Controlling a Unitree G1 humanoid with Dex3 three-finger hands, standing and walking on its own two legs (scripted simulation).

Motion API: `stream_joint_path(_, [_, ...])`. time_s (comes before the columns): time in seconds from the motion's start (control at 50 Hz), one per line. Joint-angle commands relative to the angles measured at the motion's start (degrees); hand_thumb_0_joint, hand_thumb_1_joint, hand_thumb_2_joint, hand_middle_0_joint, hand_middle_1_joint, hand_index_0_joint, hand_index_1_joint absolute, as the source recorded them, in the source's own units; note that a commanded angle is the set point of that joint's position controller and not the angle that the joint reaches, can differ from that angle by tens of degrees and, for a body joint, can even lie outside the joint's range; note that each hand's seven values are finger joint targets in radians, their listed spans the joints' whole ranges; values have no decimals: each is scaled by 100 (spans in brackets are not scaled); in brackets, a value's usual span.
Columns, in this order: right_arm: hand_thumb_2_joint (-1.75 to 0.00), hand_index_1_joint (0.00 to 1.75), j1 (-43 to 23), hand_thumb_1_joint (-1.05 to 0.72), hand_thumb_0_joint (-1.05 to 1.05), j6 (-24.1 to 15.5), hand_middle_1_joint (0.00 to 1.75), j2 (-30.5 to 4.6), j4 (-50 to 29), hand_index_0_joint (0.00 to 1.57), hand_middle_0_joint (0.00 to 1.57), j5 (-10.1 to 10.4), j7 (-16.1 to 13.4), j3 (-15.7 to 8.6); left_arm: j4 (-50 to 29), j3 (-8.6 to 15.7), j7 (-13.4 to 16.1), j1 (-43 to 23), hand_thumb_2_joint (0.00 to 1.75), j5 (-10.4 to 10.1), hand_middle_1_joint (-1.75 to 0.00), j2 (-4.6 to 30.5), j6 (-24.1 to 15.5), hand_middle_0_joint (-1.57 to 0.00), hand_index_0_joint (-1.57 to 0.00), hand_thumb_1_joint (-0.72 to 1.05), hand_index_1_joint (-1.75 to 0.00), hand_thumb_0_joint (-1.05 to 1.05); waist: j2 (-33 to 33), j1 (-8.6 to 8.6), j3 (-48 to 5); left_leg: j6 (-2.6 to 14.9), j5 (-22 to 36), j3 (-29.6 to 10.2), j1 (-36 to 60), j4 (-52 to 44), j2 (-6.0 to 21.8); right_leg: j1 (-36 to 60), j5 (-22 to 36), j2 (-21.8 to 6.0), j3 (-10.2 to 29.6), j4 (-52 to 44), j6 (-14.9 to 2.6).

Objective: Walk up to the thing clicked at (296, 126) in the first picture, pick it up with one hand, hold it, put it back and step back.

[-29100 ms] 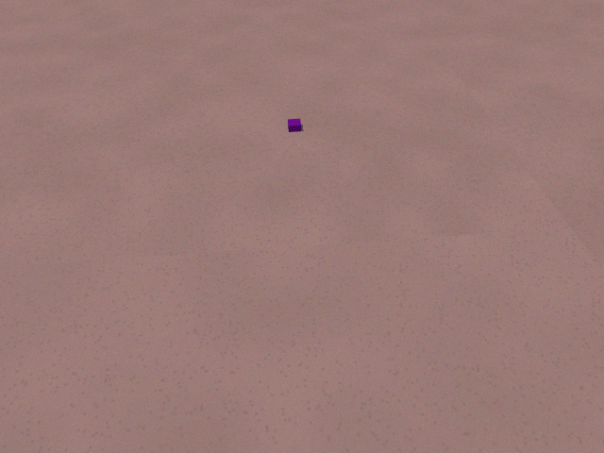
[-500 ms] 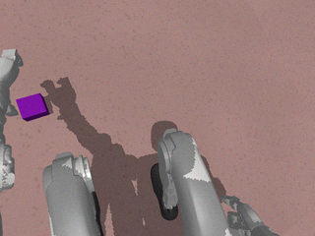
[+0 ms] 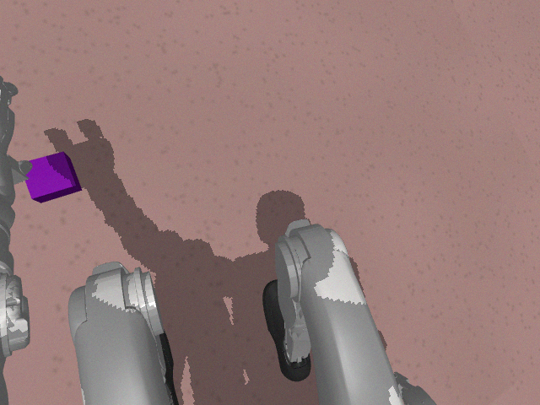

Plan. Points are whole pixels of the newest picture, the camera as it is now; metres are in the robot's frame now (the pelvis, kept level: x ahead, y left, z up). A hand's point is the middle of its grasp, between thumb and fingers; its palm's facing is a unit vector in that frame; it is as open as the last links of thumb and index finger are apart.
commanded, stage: home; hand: left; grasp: from above
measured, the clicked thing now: (52, 177) +0.49 +0.29 -0.32
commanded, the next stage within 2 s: none
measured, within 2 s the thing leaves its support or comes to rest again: neither
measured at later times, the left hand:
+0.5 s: hand out of the picture +0.30 +0.25 +0.07, palm faces -0.06 -0.87 -0.49, open 7.5 cm
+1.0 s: hand out of the picture +0.24 +0.21 +0.28, palm faces +0.20 -0.96 -0.22, open 7.4 cm
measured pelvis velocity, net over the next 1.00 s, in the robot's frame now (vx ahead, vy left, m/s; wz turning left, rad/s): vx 0.07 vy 0.00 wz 0.15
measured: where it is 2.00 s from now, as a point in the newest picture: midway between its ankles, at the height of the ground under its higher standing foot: (228, 370)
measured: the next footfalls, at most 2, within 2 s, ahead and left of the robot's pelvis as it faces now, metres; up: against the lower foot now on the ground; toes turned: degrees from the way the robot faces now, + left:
none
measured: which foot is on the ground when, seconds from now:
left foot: down 0.00-1.00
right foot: down 0.00-1.00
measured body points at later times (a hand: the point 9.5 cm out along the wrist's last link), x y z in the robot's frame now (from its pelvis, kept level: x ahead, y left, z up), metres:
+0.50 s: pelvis +0.00 -0.01 +0.18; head +0.16 +0.04 +0.60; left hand +0.30 +0.29 +0.10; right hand +0.23 -0.24 +0.08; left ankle +0.07 +0.13 -0.30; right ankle +0.10 -0.13 -0.30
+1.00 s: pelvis +0.07 +0.00 +0.35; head +0.13 +0.02 +0.79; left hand +0.22 +0.26 +0.30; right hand +0.25 -0.22 +0.27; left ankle +0.06 +0.13 -0.30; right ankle +0.10 -0.13 -0.30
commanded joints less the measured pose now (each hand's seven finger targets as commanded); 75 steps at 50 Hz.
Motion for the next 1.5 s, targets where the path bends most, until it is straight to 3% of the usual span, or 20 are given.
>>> stream_joint_path(0.0, [-90, 30, 1153, -90, 0, 107, 30, -1605, -166, 20, 20, 320, -90, -884, -1939, 214, -376, -910, 87, -1045, -35, 1104, 424, -20, -20, 67, -35, 0, 2055, 463, -5092, 255, 1653, 775, 4021, -2214, -55, 3003, 1680, 172, -424, -1715, -531])
stream_joint_path(0.02, [-90, 30, 1089, -90, 0, 136, 30, -1571, -202, 20, 20, 356, -104, -910, -2110, 100, -561, -632, 89, -1245, -34, 813, 492, -20, -20, 75, -34, 0, 1867, 426, -4806, 267, 1567, 724, 3959, -2325, -47, 2967, 1614, 169, -419, -1835, -536])
stream_joint_path(0.06, [-90, 30, 934, -90, 0, 215, 30, -1529, -352, 20, 20, 457, -162, -953, -2621, 254, -867, -72, 91, -1669, -32, 755, 624, -20, -20, 85, -32, 0, 1493, 555, -4658, 304, 1424, 674, 3925, -2543, -55, 3192, 1505, 155, -358, -2116, -530])
stream_joint_path(0.12, [-90, 30, 586, -90, 0, 250, 30, -1360, -579, 20, 20, 551, -239, -988, -3260, -72, -1285, 626, 90, -2273, -30, 93, 800, -20, -20, 90, -30, 0, 1103, 565, -4288, 327, 1255, 589, 4014, -2919, -14, 3398, 1399, 137, -282, -2468, -504])
stream_joint_path(0.2, [-90, 30, 258, -90, 0, 178, 30, -1262, -786, 20, 20, 643, -404, -1045, -4199, -114, -1465, 1218, 90, -3037, -30, -263, 930, -20, -20, 90, -30, 0, 835, 671, -3955, 312, 903, 548, 4435, -3422, 27, 3666, 1071, 101, -200, -3052, -515])
stream_joint_path(0.28, [-90, 30, -19, -90, 0, 34, 30, -1158, -976, 20, 20, 717, -562, -1050, -4830, -140, -1447, 1782, 90, -3646, -30, -569, 1043, -20, -20, 90, -30, 0, 940, 785, -3871, 268, 738, 481, 5096, -4027, 73, 4037, 948, 64, -136, -3473, -495])
stream_joint_path(0.32, [-90, 30, -143, -90, 0, -37, 30, -1139, -1074, 20, 20, 758, -659, -1055, -5174, 89, -1355, 2107, 90, -3938, -30, -498, 1133, -20, -20, 90, -30, 0, 880, 941, -3997, 254, 688, 447, 5468, -4294, 77, 4329, 890, 52, -98, -3713, -490])
stream_joint_path(0.36, [-90, 30, -290, -90, 0, -116, 30, -1069, -1120, 20, 20, 788, -753, -1019, -5232, -167, -1335, 2512, 90, -4241, -30, -946, 1262, -20, -20, 90, -30, 0, 801, 846, -3558, 244, 395, 417, 5582, -4634, 83, 4461, 641, 43, -55, -4040, -476])
stream_joint_path(0.4, [-90, 30, -420, -90, 0, -194, 30, -1046, -1165, 20, 20, 813, -856, -995, -5568, 23, -1258, 2755, 90, -4565, -30, -872, 1391, -20, -20, 90, -30, 0, 794, 927, -3450, 255, 146, 405, 5803, -4917, 71, 4745, 423, 36, 20, -4369, -460])
stream_joint_path(0.48, [-90, 30, -628, -90, 0, -328, 30, -936, -1341, 20, 20, 868, -1038, -926, -6111, 3, -1185, 3561, 90, -5152, -30, -1153, 1731, -20, -20, 90, -30, 0, 682, 994, -3575, 244, 324, 479, 6432, -5382, 51, 5493, 537, 32, 116, -4916, -439])
stream_joint_path(0.54, [-90, 30, -682, -90, 0, -420, 30, -854, -1340, 20, 20, 897, -1183, -837, -6315, 25, -1132, 3922, 90, -5461, -30, -1319, 1946, -20, -20, 90, -30, 0, 598, 952, -3128, 251, 236, 421, 6723, -5850, 55, 5838, 491, 21, 151, -5364, -417])
stream_joint_path(0.68, [-90, 30, -487, -90, 0, -685, 30, -618, -1376, 20, 20, 931, -1501, -659, -6858, 110, -1077, 5091, 90, -6063, -30, -1784, 2378, -20, -20, 90, -30, 0, 328, 988, -2855, 259, 1216, 626, 7643, -6590, 34, 7293, 1278, 51, 194, -6421, -398])
stream_joint_path(0.76, [-90, 30, -347, -90, 0, -858, 30, -552, -1401, 20, 20, 905, -1688, -627, -7155, 33, -1123, 5768, 90, -6160, -30, -2044, 2471, -20, -20, 90, -30, 0, 460, 994, -2495, 223, 1640, 599, 8278, -7150, 52, 7779, 1642, 61, 132, -6865, -396])
stream_joint_path(0.8, [-90, 30, -256, -90, 0, -920, 30, -541, -1445, 20, 20, 891, -1752, -606, -7262, 158, -1120, 6161, 90, -6220, -30, -2013, 2528, -20, -20, 90, -30, 0, 422, 1102, -2374, 217, 1769, 597, 8563, -7408, 44, 8109, 1762, 57, 108, -7113, -374])
stream_joint_path(0.84, [-90, 30, -211, -90, 0, -979, 30, -494, -1509, 20, 20, 878, -1805, -604, -7502, -25, -1142, 6494, 90, -6206, -30, -2163, 2560, -20, -20, 90, -30, 0, 440, 1078, -2193, 213, 2016, 655, 8790, -7624, 15, 8376, 1967, 75, 79, -7375, -369])
stream_joint_path(1.02, [-90, 30, 8, -90, 0, -1169, 30, -436, -1738, 20, 20, 807, -1953, -615, -8440, -192, -1226, 7859, 90, -6233, -30, -2381, 2780, -20, -20, 90, -30, 0, 282, 1154, -1560, 195, 2765, 735, 9767, -8451, 7, 9295, 2580, 150, -93, -8194, -336])
stream_joint_path(1.14, [-90, 30, 12, -90, 0, -1303, 30, -483, -1763, 20, 20, 745, -1975, -675, -8624, -242, -1370, 8133, 90, -6201, -30, -2414, 2852, -20, -20, 90, -30, 0, 156, 1160, -1194, 198, 2874, 740, 9959, -8677, -4, 9469, 2625, 151, -161, -8413, -316])
stream_joint_path(1.24, [-90, 30, -56, -90, 0, -1403, 30, -523, -1744, 20, 20, 707, -1971, -689, -8479, -267, -1462, 7923, 90, -6149, -30, -2391, 2855, -20, -20, 90, -30, 0, 5, 1109, -897, 239, 2525, 823, 9935, -8726, -49, 9402, 2365, 103, -119, -8572, -262])
stream_joint_path(1.3, [-90, 30, -97, -90, 0, -1453, 30, -522, -1719, 20, 20, 685, -1962, -701, -8527, -159, -1474, 7955, 90, -6136, -30, -2342, 2810, -20, -20, 90, -30, 0, 70, 1203, -987, 220, 2531, 826, 9985, -8733, -60, 9527, 2358, 84, -121, -8559, -259])
stream_joint_path(1.48, [-90, 30, -153, -90, 0, -1509, 30, -522, -1678, 20, 20, 672, -1948, -692, -8585, -213, -1457, 7982, 90, -6100, -30, -2345, 2762, -20, -20, 90, -30, 0, 219, 1220, -1105, 194, 2539, 771, 10070, -8788, -41, 9549, 2357, 108, -130, -8497, -283])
